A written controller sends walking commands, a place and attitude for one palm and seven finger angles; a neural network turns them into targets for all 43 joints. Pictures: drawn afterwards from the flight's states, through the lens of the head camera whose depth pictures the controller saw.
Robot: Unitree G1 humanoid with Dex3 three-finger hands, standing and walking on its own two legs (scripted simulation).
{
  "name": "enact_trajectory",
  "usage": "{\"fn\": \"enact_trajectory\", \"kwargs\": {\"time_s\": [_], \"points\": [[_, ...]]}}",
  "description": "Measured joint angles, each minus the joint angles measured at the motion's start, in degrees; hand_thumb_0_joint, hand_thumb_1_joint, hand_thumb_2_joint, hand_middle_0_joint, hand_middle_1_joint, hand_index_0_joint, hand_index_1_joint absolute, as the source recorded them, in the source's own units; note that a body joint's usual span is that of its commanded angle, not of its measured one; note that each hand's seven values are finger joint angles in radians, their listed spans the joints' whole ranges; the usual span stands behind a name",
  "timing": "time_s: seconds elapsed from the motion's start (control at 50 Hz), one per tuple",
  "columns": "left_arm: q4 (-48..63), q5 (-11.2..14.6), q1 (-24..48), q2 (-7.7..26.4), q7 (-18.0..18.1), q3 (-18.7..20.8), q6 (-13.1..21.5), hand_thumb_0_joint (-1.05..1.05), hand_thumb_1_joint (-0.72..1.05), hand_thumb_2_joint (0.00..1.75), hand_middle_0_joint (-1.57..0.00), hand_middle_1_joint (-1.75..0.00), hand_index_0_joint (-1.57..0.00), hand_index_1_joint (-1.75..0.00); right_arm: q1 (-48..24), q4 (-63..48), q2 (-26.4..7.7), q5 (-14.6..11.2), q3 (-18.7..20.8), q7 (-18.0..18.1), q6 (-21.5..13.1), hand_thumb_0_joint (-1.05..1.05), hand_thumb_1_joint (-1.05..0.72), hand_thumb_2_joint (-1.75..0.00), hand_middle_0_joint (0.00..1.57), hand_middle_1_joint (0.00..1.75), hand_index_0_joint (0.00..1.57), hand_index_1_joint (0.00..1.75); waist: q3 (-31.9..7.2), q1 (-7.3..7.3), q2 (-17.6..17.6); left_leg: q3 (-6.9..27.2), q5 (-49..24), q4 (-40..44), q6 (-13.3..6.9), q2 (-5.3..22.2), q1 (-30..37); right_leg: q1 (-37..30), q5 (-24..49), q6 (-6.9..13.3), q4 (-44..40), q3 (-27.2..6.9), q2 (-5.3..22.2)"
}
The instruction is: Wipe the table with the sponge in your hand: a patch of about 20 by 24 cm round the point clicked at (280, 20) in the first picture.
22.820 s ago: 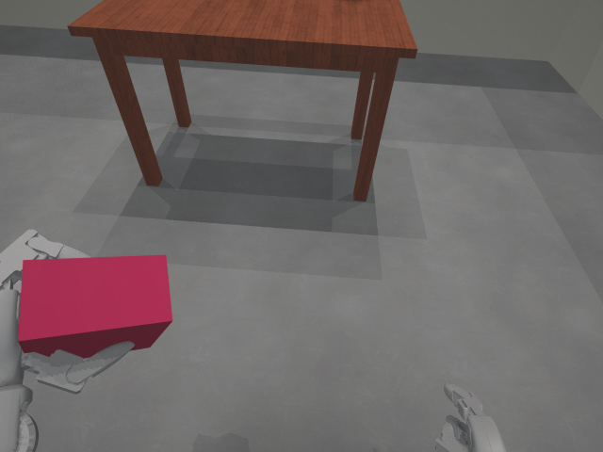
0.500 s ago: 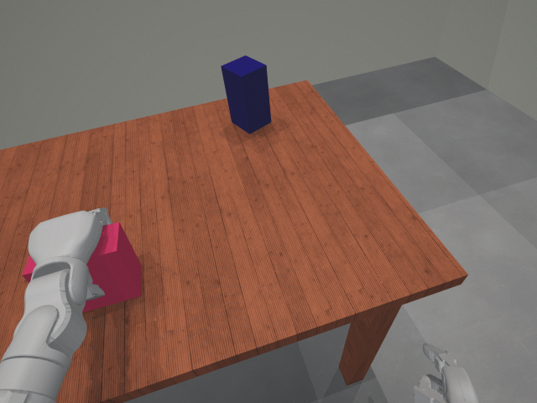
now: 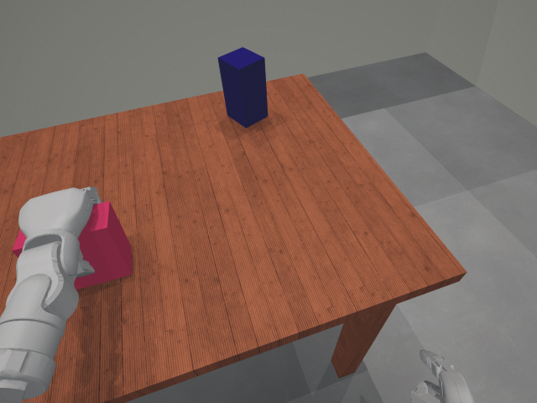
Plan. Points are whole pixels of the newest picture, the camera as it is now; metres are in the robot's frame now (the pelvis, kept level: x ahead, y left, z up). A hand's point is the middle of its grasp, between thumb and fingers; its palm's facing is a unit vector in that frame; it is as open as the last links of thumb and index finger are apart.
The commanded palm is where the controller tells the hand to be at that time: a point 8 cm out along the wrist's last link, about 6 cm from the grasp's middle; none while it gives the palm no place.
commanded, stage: wipe forward along the first lane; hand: left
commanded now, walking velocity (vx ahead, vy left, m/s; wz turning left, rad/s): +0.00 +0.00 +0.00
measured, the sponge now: (84, 256) +0.31 +0.34 +0.03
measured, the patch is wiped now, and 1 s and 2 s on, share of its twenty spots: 0.30 0.30 0.45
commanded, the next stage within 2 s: slide across to the middle lane in 0.34 s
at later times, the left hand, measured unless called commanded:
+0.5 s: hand (75, 209) +0.37 +0.36 +0.08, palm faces -0.14 +0.01 -0.99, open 10.5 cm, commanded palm +0.35 +0.34 +0.12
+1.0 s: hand (113, 205) +0.38 +0.31 +0.07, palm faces -0.04 -0.03 -1.00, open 10.5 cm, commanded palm +0.37 +0.29 +0.13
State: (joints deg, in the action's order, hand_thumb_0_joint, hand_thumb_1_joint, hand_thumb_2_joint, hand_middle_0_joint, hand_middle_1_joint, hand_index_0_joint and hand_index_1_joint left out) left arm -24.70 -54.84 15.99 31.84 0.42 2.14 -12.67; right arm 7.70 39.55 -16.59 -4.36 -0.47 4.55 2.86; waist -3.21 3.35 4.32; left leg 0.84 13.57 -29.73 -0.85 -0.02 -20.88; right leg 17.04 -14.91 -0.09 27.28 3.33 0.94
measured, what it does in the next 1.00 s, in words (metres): stands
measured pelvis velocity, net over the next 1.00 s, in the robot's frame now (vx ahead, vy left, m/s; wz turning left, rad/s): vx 0.02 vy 0.01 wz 0.00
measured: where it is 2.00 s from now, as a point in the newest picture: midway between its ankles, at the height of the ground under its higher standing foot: outside the picture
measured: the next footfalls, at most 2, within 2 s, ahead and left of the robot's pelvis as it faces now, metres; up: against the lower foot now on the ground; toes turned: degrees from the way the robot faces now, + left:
none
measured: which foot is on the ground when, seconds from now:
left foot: down 0.00-1.00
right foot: down 0.00-1.00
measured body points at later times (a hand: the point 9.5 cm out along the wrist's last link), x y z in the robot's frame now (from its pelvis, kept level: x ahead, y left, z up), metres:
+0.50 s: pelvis +0.00 +0.01 +0.00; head +0.04 -0.01 +0.45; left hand +0.37 +0.36 +0.13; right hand +0.13 -0.26 -0.13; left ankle +0.02 +0.11 -0.74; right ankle -0.01 -0.12 -0.74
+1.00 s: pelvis +0.02 +0.01 +0.00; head +0.05 -0.02 +0.45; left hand +0.38 +0.30 +0.13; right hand +0.21 -0.23 -0.11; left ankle +0.02 +0.11 -0.74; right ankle -0.01 -0.12 -0.74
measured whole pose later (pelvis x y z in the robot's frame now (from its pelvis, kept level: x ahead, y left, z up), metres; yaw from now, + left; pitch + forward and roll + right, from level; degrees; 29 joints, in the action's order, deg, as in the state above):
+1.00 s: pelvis +0.02 +0.01 +0.00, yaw +0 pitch +7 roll -1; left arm -30.4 -55.8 25.4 26.0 4.9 -4.3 -19.9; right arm 6.0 40.1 -15.9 -4.7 0.0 2.3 3.9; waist -4.2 3.0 4.1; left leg 0.4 13.7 -27.2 -1.4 -0.7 -20.0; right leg 16.1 -14.8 -0.7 24.5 2.9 1.6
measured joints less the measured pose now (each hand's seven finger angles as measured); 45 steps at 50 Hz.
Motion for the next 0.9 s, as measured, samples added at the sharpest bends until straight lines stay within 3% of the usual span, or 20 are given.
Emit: {"fn": "enact_trajectory", "kwargs": {"time_s": [0.3,0.52,0.66,0.76,0.9], "points": [[-8.2,-1.2,6.1,1.5,1.3,0.8,3.3,0.02,-0.53,1.03,-0.69,-1.27,-0.71,-1.28,2.7,1.6,-0.5,-0.2,1.0,-0.2,0.7,0.01,-0.91,-0.90,0.20,0.30,0.20,0.30,-0.5,-0.81,-0.2,-0.3,-0.2,-0.3,-0.5,-0.2,-2.3,2.1,0.6,-0.4,-0.3,-0.3,0.2],[-17.6,-2.9,14.3,4.3,0.4,0.2,4.5,0.02,-0.53,1.03,-0.69,-1.27,-0.71,-1.28,3.9,1.9,-0.3,-0.4,0.9,-0.3,1.0,0.01,-0.91,-0.90,0.20,0.30,0.20,0.30,-0.5,-2.30,-0.8,-0.3,-0.4,-0.3,-0.5,-0.1,-3.8,3.5,0.9,-0.4,-0.7,-0.3,0.1],[-13.3,-1.0,12.2,2.2,1.3,-1.5,4.7,0.01,-0.53,1.03,-0.69,-1.28,-0.71,-1.28,5.1,2.1,-0.5,-0.5,2.0,-0.4,1.5,0.01,-0.91,-0.90,0.20,0.30,0.20,0.30,-1.0,-1.93,0.0,-0.8,0.1,0.5,-0.8,-0.3,-2.7,2.3,0.9,-0.6,-1.9,-0.8,0.2],[-8.1,-0.2,8.9,-1.7,3.4,-2.3,2.8,0.01,-0.53,1.03,-0.69,-1.28,-0.71,-1.28,3.8,2.1,0.1,-0.3,1.9,-1.2,1.5,0.01,-0.91,-0.90,0.20,0.30,0.20,0.30,-1.1,-1.73,0.0,-1.3,0.3,1.5,-0.9,-0.5,-0.7,0.7,0.7,-0.8,-2.5,-1.3,0.5],[-6.2,-0.9,8.6,-4.5,5.2,-3.9,-3.6,0.01,-0.53,1.03,-0.68,-1.28,-0.71,-1.28,0.2,1.2,0.8,-0.2,0.8,-2.2,1.0,0.01,-0.91,-0.90,0.20,0.30,0.20,0.30,-0.8,-1.14,-0.4,-1.2,0.1,2.5,-0.7,-0.7,0.6,-0.4,0.4,-0.7,-2.7,-1.2,0.6]]}}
